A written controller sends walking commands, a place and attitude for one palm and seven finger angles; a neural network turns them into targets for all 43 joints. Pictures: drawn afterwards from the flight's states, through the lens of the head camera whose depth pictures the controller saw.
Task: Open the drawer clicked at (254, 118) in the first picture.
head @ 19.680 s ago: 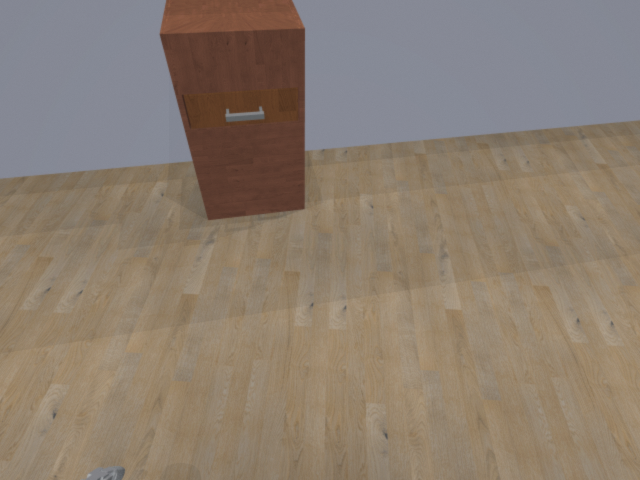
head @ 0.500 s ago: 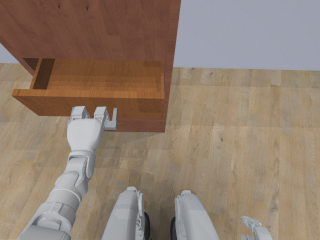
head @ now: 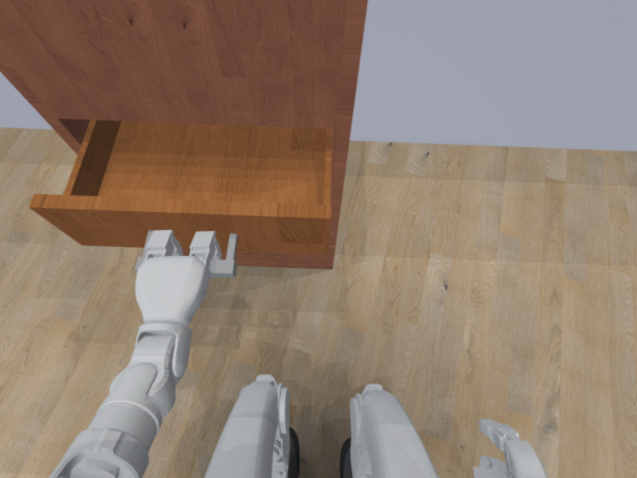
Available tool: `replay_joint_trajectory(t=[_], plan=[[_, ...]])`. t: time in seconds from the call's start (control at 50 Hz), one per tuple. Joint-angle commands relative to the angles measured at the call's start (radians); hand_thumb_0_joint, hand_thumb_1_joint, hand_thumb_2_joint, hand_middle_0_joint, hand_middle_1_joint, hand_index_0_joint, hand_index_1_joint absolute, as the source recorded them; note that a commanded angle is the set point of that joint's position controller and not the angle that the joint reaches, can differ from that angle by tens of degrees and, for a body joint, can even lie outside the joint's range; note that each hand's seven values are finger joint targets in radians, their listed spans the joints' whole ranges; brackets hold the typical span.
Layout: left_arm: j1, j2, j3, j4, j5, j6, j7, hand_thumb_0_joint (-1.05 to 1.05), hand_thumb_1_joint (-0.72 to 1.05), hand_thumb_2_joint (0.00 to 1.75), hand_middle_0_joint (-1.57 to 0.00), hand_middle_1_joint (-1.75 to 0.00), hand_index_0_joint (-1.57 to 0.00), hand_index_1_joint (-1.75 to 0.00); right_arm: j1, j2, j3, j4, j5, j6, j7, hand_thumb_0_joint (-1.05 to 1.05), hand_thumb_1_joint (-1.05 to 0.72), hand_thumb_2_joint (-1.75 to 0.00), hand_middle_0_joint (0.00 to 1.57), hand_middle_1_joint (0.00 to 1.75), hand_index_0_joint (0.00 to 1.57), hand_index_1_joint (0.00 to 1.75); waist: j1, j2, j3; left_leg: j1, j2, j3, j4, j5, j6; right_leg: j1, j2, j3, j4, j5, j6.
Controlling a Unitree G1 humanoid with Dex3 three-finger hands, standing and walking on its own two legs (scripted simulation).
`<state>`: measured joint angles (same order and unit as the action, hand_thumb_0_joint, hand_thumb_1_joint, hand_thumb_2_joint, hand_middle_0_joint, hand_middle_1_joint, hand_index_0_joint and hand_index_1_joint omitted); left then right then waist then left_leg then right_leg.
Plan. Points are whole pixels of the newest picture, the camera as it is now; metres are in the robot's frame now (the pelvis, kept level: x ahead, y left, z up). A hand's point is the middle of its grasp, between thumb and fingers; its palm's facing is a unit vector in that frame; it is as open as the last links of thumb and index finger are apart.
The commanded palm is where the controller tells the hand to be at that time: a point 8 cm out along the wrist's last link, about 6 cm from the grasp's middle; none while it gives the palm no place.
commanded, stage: pull the drawer open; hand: left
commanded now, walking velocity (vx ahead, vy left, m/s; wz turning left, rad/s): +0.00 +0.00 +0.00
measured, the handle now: (189, 253) +0.40 +0.20 -0.07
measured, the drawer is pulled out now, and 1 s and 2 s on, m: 0.14 0.18 0.22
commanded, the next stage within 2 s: none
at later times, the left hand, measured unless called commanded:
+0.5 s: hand (187, 304) +0.33 +0.20 -0.09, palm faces -0.05 -0.06 -1.00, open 5.3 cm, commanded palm +0.30 +0.20 -0.05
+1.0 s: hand (185, 318) +0.31 +0.20 -0.09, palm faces -0.06 -0.07 -1.00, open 5.3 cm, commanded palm +0.28 +0.20 -0.05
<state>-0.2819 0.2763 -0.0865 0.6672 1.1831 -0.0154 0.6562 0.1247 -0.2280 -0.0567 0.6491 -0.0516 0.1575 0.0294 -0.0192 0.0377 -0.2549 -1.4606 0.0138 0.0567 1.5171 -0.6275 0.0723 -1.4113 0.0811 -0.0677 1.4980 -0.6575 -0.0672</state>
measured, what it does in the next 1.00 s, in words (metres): stands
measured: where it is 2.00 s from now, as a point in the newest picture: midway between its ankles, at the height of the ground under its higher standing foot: outside the picture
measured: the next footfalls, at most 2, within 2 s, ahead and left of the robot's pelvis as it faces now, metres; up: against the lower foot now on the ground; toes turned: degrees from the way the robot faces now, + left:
none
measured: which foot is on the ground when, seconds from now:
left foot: down 0.00-1.00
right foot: down 0.00-1.00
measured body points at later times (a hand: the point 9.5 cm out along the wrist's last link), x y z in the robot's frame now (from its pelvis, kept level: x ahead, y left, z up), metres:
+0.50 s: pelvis +0.00 +0.00 +0.00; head +0.15 +0.00 +0.42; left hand +0.33 +0.20 -0.04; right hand +0.15 -0.25 -0.14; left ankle +0.03 +0.08 -0.56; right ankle +0.01 -0.09 -0.56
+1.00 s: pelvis +0.00 +0.00 +0.00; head +0.15 +0.00 +0.43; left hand +0.31 +0.20 -0.04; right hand +0.16 -0.24 -0.14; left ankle +0.03 +0.08 -0.56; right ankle +0.01 -0.09 -0.56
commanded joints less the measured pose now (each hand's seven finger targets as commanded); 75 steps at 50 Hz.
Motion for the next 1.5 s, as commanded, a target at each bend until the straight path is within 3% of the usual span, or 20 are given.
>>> replay_joint_trajectory(t=[0.0, 0.06, 0.14, 0.28, 0.3, 0.34, 0.4, 0.44, 0.48, 0.52, 0.56, 0.66, 0.7, 0.78, 0.82, 0.98, 1.12, 1.28, 1.32, 1.48], plan=[[0.006, 0.100, 0.046, -0.131, -0.015, 0.006, 0.044, 0.00, 0.90, 0.90, -0.40, -1.35, -0.40, -1.35, 0.061, -0.142, -0.044, -0.089, -0.006, -0.025, -0.005, 0.00, -0.90, -0.90, 0.20, 0.30, 0.20, 0.30, 0.027, -0.007, -0.449, 0.424, -0.018, -0.115, -0.151, 0.429, -0.029, 0.241, -0.009, 0.083, -0.172, 0.470, 0.004], [0.001, 0.082, 0.027, -0.136, -0.020, 0.008, 0.040, 0.00, 0.90, 0.90, -0.40, -1.35, -0.40, -1.35, 0.056, -0.140, -0.045, -0.092, -0.004, -0.025, -0.008, 0.00, -0.90, -0.90, 0.20, 0.30, 0.20, 0.30, 0.016, -0.033, -0.436, 0.406, -0.020, -0.105, -0.148, 0.399, -0.023, 0.253, -0.012, 0.086, -0.187, 0.457, 0.010], [0.048, 0.103, 0.047, -0.154, -0.019, 0.000, 0.036, 0.00, 0.90, 0.90, -0.40, -1.35, -0.40, -1.35, 0.053, -0.138, -0.043, -0.100, -0.005, -0.029, -0.010, 0.00, -0.90, -0.90, 0.20, 0.30, 0.20, 0.30, 0.032, -0.041, -0.453, 0.399, -0.023, -0.101, -0.142, 0.414, -0.023, 0.277, -0.011, 0.092, -0.178, 0.489, 0.008], [0.052, 0.084, 0.029, -0.162, -0.013, 0.001, 0.042, 0.00, 0.90, 0.90, -0.40, -1.35, -0.40, -1.35, 0.045, -0.136, -0.040, -0.102, -0.004, -0.029, -0.010, 0.00, -0.90, -0.90, 0.20, 0.30, 0.20, 0.30, 0.024, -0.036, -0.434, 0.383, -0.024, -0.100, -0.139, 0.392, -0.021, 0.266, -0.013, 0.094, -0.180, 0.469, 0.008], [0.069, 0.103, 0.052, -0.164, -0.013, 0.001, 0.044, 0.00, 0.90, 0.90, -0.40, -1.35, -0.40, -1.35, 0.045, -0.136, -0.041, -0.102, -0.006, -0.031, -0.010, 0.00, -0.90, -0.90, 0.20, 0.30, 0.20, 0.30, 0.038, -0.022, -0.440, 0.388, -0.024, -0.103, -0.141, 0.406, -0.025, 0.265, -0.010, 0.092, -0.172, 0.472, 0.004], [0.086, 0.078, 0.028, -0.176, -0.013, 0.006, 0.043, 0.00, 0.90, 0.90, -0.40, -1.35, -0.40, -1.35, 0.041, -0.137, -0.041, -0.107, -0.005, -0.028, -0.008, 0.00, -0.90, -0.90, 0.20, 0.30, 0.20, 0.30, 0.033, -0.025, -0.445, 0.402, -0.023, -0.103, -0.142, 0.417, -0.023, 0.266, -0.012, 0.092, -0.174, 0.489, 0.006], [0.119, 0.095, 0.048, -0.173, -0.020, 0.012, 0.040, 0.00, 0.90, 0.90, -0.40, -1.35, -0.40, -1.35, 0.042, -0.135, -0.040, -0.110, -0.004, -0.030, -0.009, 0.00, -0.90, -0.90, 0.20, 0.30, 0.20, 0.30, 0.039, -0.045, -0.442, 0.391, -0.024, -0.103, -0.143, 0.418, -0.024, 0.282, -0.010, 0.094, -0.175, 0.498, 0.005], [0.120, 0.081, 0.028, -0.199, -0.016, 0.009, 0.040, 0.00, 0.90, 0.90, -0.40, -1.35, -0.40, -1.35, 0.041, -0.134, -0.039, -0.115, -0.003, -0.030, -0.009, 0.00, -0.90, -0.90, 0.20, 0.30, 0.20, 0.30, 0.039, -0.025, -0.450, 0.403, -0.022, -0.105, -0.146, 0.421, -0.024, 0.279, -0.012, 0.091, -0.172, 0.496, 0.006], [0.130, 0.075, 0.023, -0.195, -0.017, 0.013, 0.041, 0.00, 0.90, 0.90, -0.40, -1.35, -0.40, -1.35, 0.036, -0.135, -0.038, -0.117, -0.003, -0.028, -0.009, 0.00, -0.90, -0.90, 0.20, 0.30, 0.20, 0.30, 0.033, -0.046, -0.433, 0.399, -0.021, -0.110, -0.150, 0.403, -0.024, 0.271, -0.011, 0.089, -0.178, 0.472, 0.006], [0.110, 0.093, 0.038, -0.203, -0.011, 0.009, 0.044, 0.00, 0.90, 0.90, -0.40, -1.35, -0.40, -1.35, 0.032, -0.136, -0.037, -0.113, -0.004, -0.029, -0.011, 0.00, -0.90, -0.90, 0.20, 0.30, 0.20, 0.30, 0.036, -0.028, -0.428, 0.400, -0.020, -0.110, -0.145, 0.408, -0.025, 0.252, -0.010, 0.092, -0.172, 0.469, 0.004], [0.144, 0.067, 0.018, -0.204, -0.013, 0.011, 0.044, 0.00, 0.90, 0.90, -0.40, -1.35, -0.40, -1.35, 0.033, -0.136, -0.038, -0.119, -0.004, -0.029, -0.009, 0.00, -0.90, -0.90, 0.20, 0.30, 0.20, 0.30, 0.034, -0.033, -0.434, 0.422, -0.020, -0.114, -0.151, 0.423, -0.024, 0.253, -0.012, 0.086, -0.175, 0.481, 0.006], [0.152, 0.071, 0.021, -0.221, -0.015, 0.013, 0.045, 0.00, 0.90, 0.90, -0.40, -1.35, -0.40, -1.35, 0.028, -0.135, -0.037, -0.122, -0.005, -0.029, -0.011, 0.00, -0.90, -0.90, 0.20, 0.30, 0.20, 0.30, 0.035, -0.031, -0.438, 0.421, -0.019, -0.112, -0.149, 0.416, -0.024, 0.254, -0.012, 0.086, -0.175, 0.473, 0.006], [0.178, 0.084, 0.037, -0.218, -0.017, 0.013, 0.044, 0.00, 0.90, 0.90, -0.40, -1.35, -0.40, -1.35, 0.026, -0.135, -0.036, -0.124, -0.006, -0.031, -0.011, 0.00, -0.90, -0.90, 0.20, 0.30, 0.20, 0.30, 0.045, -0.030, -0.441, 0.418, -0.021, -0.114, -0.149, 0.427, -0.027, 0.259, -0.009, 0.085, -0.169, 0.478, 0.003], [0.174, 0.073, 0.024, -0.223, -0.009, 0.013, 0.048, 0.00, 0.90, 0.90, -0.40, -1.35, -0.40, -1.35, 0.019, -0.135, -0.034, -0.130, -0.004, -0.029, -0.011, 0.00, -0.90, -0.90, 0.20, 0.30, 0.20, 0.30, 0.040, -0.031, -0.412, 0.415, -0.019, -0.119, -0.153, 0.402, -0.026, 0.239, -0.010, 0.086, -0.175, 0.446, 0.003], [0.183, 0.077, 0.027, -0.246, -0.006, 0.009, 0.051, 0.00, 0.90, 0.90, -0.40, -1.35, -0.40, -1.35, 0.018, -0.136, -0.036, -0.131, -0.006, -0.030, -0.011, 0.00, -0.90, -0.90, 0.20, 0.30, 0.20, 0.30, 0.045, -0.009, -0.440, 0.444, -0.017, -0.120, -0.153, 0.430, -0.028, 0.233, -0.011, 0.081, -0.168, 0.461, 0.002], [0.213, 0.071, 0.021, -0.251, -0.009, 0.010, 0.051, 0.00, 0.90, 0.90, -0.40, -1.35, -0.40, -1.35, 0.007, -0.130, -0.032, -0.136, -0.007, -0.036, -0.013, 0.00, -0.90, -0.90, 0.20, 0.30, 0.20, 0.30, 0.040, -0.041, -0.409, 0.400, -0.021, -0.110, -0.151, 0.386, -0.025, 0.257, -0.011, 0.091, -0.181, 0.448, 0.003], [0.248, 0.070, 0.024, -0.269, -0.007, 0.007, 0.055, 0.00, 0.90, 0.90, -0.40, -1.35, -0.40, -1.35, -0.001, -0.129, -0.030, -0.142, -0.008, -0.040, -0.012, 0.00, -0.90, -0.90, 0.20, 0.30, 0.20, 0.30, 0.054, -0.012, -0.430, 0.425, -0.022, -0.111, -0.151, 0.412, -0.027, 0.249, -0.011, 0.087, -0.173, 0.457, -0.001], [0.285, 0.040, -0.010, -0.297, -0.010, 0.009, 0.048, 0.00, 0.90, 0.90, -0.40, -1.35, -0.40, -1.35, -0.009, -0.126, -0.028, -0.155, -0.008, -0.041, -0.012, 0.00, -0.90, -0.90, 0.20, 0.30, 0.20, 0.30, 0.041, -0.041, -0.407, 0.419, -0.021, -0.119, -0.156, 0.390, -0.024, 0.248, -0.012, 0.088, -0.184, 0.443, 0.002], [0.299, 0.058, 0.008, -0.292, -0.006, 0.004, 0.049, 0.00, 0.90, 0.90, -0.40, -1.35, -0.40, -1.35, -0.010, -0.125, -0.025, -0.155, -0.008, -0.044, -0.013, 0.00, -0.90, -0.90, 0.20, 0.30, 0.20, 0.30, 0.051, -0.036, -0.411, 0.409, -0.024, -0.114, -0.151, 0.392, -0.026, 0.252, -0.011, 0.090, -0.175, 0.441, -0.001], [0.343, 0.054, 0.006, -0.329, -0.005, -0.006, 0.051, 0.00, 0.90, 0.90, -0.40, -1.35, -0.40, -1.35, -0.017, -0.121, -0.024, -0.160, -0.011, -0.050, -0.014, 0.00, -0.90, -0.90, 0.20, 0.30, 0.20, 0.30, 0.050, -0.044, -0.412, 0.406, -0.025, -0.111, -0.143, 0.399, -0.025, 0.262, -0.011, 0.100, -0.174, 0.475, -0.001]])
